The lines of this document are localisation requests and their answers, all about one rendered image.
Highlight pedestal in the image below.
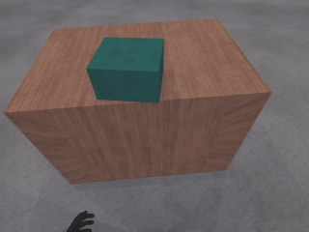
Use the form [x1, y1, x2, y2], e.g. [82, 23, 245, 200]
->
[3, 18, 272, 185]

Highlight robot left hand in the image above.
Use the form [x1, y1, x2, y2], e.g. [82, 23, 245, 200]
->
[66, 211, 95, 232]

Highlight carton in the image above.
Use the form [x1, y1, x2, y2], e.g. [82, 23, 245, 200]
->
[86, 37, 164, 103]

